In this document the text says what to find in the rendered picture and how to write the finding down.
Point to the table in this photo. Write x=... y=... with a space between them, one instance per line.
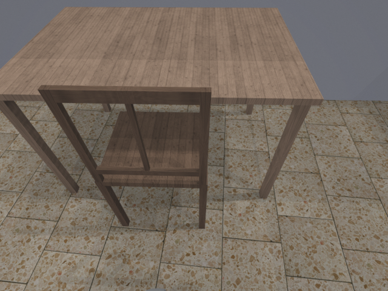
x=246 y=55

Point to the chair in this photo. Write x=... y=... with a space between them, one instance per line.
x=146 y=149

